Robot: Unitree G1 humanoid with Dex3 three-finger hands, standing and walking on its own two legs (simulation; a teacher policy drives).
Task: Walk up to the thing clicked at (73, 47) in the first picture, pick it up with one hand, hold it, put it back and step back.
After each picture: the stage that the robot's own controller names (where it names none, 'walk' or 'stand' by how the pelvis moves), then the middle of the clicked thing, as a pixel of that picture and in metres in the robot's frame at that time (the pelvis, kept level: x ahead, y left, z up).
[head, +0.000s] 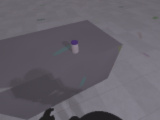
stand; (74, 46) +0.66 +0.20 +0.02
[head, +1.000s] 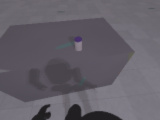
walk; (78, 44) +0.64 +0.17 +0.04
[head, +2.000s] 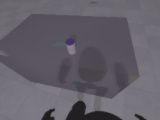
stand; (71, 46) +0.54 +0.25 +0.04
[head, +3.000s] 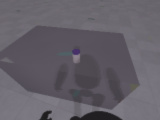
stand; (76, 56) +0.54 +0.17 +0.02
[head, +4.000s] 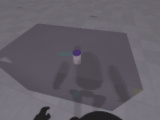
stand; (76, 57) +0.52 +0.15 +0.02
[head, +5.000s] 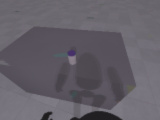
stand; (72, 57) +0.52 +0.21 +0.02
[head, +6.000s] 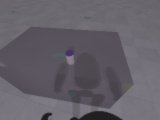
stand; (70, 57) +0.52 +0.22 +0.02
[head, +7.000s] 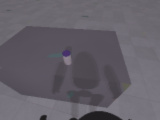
stand; (67, 57) +0.51 +0.24 +0.02
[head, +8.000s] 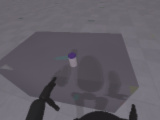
rise first; (72, 60) +0.50 +0.22 +0.02
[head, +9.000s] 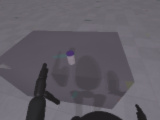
go down; (70, 57) +0.52 +0.24 +0.02
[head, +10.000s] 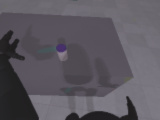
go down; (62, 53) +0.49 +0.21 +0.04
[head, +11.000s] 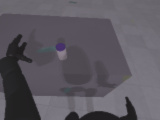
approach; (61, 52) +0.50 +0.22 +0.04
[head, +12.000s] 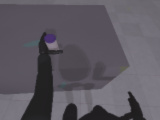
close; (52, 44) +0.51 +0.24 +0.08
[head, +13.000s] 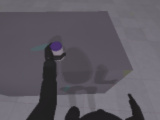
lift; (58, 51) +0.46 +0.22 +0.09
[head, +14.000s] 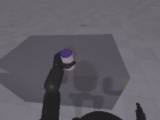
lift; (67, 59) +0.34 +0.17 +0.20
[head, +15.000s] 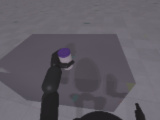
hold; (66, 59) +0.33 +0.18 +0.21
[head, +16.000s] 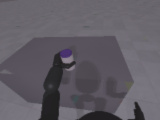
hold; (68, 60) +0.34 +0.17 +0.21
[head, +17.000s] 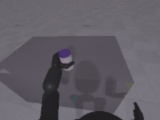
crouch; (66, 60) +0.33 +0.18 +0.21
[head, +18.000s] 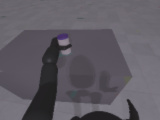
crouch; (64, 44) +0.45 +0.20 +0.22
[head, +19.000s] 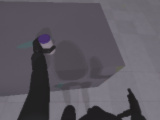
lower; (47, 45) +0.51 +0.24 +0.07
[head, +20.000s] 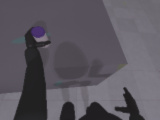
lower; (41, 38) +0.54 +0.26 +0.09
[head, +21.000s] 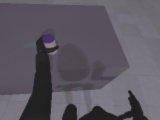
lower; (50, 44) +0.51 +0.25 +0.08
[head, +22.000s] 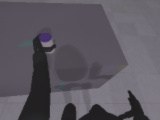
lower; (47, 43) +0.51 +0.25 +0.09
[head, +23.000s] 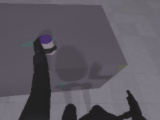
loosen; (48, 45) +0.51 +0.25 +0.08
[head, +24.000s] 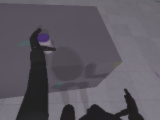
withdraw; (45, 44) +0.53 +0.25 +0.08
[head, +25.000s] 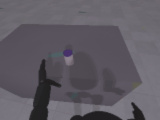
sink last; (68, 57) +0.46 +0.22 +0.05
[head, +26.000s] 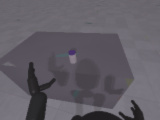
stand; (72, 56) +0.55 +0.23 +0.03
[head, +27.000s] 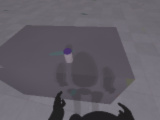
stand; (68, 55) +0.51 +0.23 +0.03
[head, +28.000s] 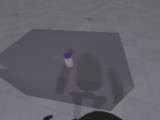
stand; (68, 60) +0.49 +0.23 +0.02
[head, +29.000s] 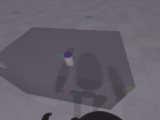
stand; (68, 59) +0.49 +0.23 +0.02
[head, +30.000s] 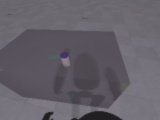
stand; (65, 59) +0.49 +0.25 +0.02
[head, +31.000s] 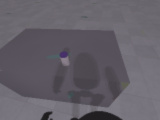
stand; (64, 59) +0.49 +0.26 +0.02
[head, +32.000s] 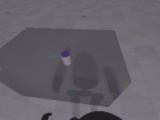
stand; (66, 58) +0.50 +0.25 +0.02
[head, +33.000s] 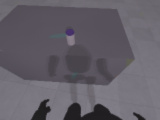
walk; (70, 37) +0.62 +0.21 +0.04
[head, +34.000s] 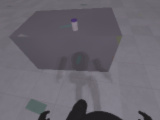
walk; (74, 24) +0.95 +0.30 +0.04
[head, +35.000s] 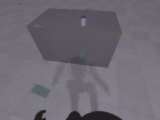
stand; (83, 21) +1.18 +0.21 +0.04
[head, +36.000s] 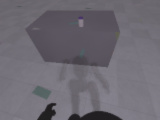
stand; (80, 21) +1.18 +0.22 +0.02
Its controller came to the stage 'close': yes
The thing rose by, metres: 0.21
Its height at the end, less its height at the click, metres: +0.00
